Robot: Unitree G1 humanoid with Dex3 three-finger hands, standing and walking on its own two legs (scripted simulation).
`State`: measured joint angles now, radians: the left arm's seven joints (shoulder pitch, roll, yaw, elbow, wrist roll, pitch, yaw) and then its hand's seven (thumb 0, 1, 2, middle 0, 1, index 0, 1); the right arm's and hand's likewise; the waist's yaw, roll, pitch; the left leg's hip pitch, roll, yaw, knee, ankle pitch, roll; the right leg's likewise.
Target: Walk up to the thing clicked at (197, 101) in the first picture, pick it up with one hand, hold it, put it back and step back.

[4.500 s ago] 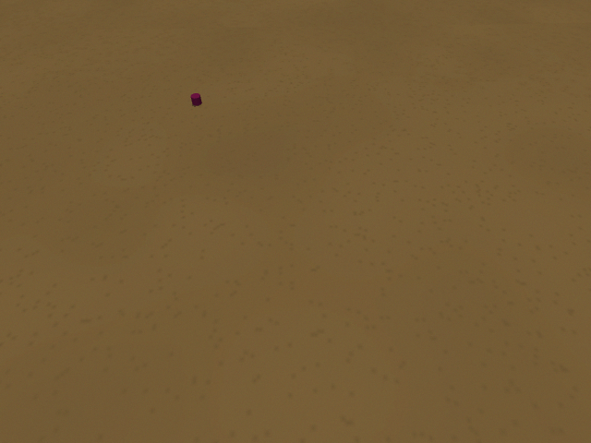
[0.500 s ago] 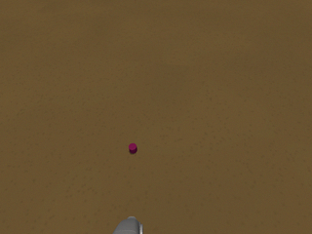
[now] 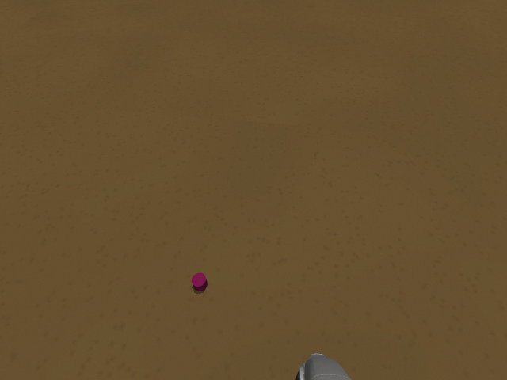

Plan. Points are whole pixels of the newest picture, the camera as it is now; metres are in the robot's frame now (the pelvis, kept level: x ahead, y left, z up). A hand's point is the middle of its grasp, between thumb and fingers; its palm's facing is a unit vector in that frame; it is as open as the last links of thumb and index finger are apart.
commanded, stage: walk up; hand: left
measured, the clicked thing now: (199, 282) +0.58 +0.23 -0.74
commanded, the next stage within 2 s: none
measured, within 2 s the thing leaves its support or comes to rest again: neither
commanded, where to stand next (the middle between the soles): +0.26 +0.00 m, yaw +2 degrees
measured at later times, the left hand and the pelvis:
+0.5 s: hand (106, 367) +0.18 +0.28 -0.16, palm faces +0.02 -0.93 -0.36, open 7.4 cm; pelvis +0.15 +0.00 -0.02, yaw +2 degrees
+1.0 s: hand (133, 314) +0.27 +0.25 -0.15, palm faces -0.01 -0.93 -0.37, open 7.4 cm; pelvis +0.19 -0.01 -0.01, yaw +1 degrees
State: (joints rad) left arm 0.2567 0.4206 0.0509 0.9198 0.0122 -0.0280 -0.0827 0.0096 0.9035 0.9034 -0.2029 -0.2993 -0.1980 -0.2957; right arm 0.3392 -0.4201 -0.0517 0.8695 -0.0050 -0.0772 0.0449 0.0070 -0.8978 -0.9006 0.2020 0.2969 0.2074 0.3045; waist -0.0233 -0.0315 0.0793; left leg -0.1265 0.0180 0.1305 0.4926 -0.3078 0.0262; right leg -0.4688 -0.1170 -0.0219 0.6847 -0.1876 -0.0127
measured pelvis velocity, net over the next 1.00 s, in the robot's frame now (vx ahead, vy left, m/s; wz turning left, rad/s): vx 0.19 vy -0.01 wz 0.02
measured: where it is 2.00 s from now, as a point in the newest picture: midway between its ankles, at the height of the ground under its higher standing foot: outside the picture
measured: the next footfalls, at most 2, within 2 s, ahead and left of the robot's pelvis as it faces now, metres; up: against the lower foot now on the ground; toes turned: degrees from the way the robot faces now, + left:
right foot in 0.06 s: +0.17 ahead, -0.15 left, +0.00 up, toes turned -4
left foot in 0.46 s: +0.27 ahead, +0.12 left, +0.00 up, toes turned +3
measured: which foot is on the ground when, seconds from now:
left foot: down 0.00-0.10, up 0.12-0.44, down 0.46-1.00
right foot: up 0.00-0.04, down 0.06-0.48, up 0.50-0.76, down 0.78-1.00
